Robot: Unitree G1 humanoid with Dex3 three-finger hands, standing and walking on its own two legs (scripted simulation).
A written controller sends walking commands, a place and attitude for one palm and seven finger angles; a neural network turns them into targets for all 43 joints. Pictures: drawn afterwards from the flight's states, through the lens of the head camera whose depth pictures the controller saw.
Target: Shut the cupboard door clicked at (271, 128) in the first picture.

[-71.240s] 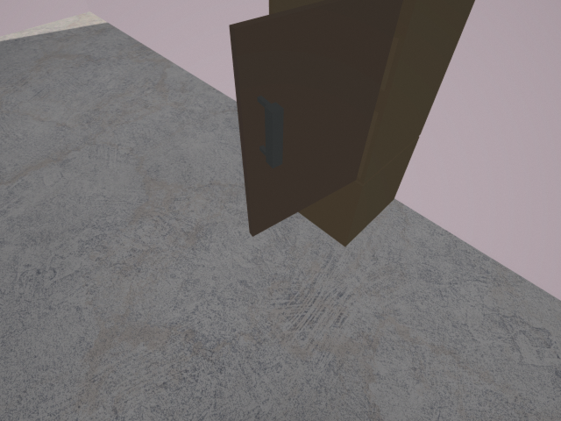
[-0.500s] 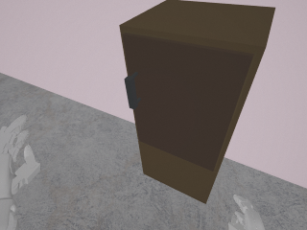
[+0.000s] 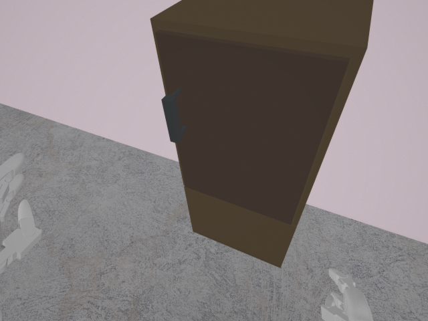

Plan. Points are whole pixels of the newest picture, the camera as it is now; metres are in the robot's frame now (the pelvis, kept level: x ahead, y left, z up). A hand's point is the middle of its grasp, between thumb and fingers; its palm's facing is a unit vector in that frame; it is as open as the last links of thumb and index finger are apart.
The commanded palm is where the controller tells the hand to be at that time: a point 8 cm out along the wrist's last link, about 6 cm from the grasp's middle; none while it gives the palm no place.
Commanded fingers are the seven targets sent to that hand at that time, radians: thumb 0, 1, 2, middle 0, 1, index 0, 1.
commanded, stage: step back with the hand held close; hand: left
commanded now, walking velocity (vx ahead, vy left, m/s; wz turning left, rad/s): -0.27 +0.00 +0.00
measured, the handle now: (177, 115) +0.62 +0.16 +0.04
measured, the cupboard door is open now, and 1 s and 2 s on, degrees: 0 0 0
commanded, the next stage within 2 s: stop stepping back and stand still in 0.88 s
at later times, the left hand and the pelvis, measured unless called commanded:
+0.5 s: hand out of the picture +0.08 +0.29 +0.16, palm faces +0.50 -0.75 -0.44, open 7.4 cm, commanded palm +0.02 +0.32 +0.18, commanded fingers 0.00 0.90 0.90 -0.20 -0.30 -0.20 -0.30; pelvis -0.10 +0.01 -0.01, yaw +3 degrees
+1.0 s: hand out of the picture -0.06 +0.33 +0.17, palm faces +0.58 -0.73 -0.37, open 7.4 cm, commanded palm -0.14 +0.35 +0.18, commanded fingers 0.00 0.90 0.90 -0.20 -0.30 -0.20 -0.30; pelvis -0.24 +0.03 -0.02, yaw +6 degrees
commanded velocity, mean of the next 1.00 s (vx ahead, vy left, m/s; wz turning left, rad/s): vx -0.31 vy -0.01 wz -0.06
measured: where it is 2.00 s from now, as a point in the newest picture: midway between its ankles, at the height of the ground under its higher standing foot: outside the picture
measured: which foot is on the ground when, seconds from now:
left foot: down 0.00-0.78, up 0.80-0.92, down 0.94-1.00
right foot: down 0.00-0.94, up 0.96-1.00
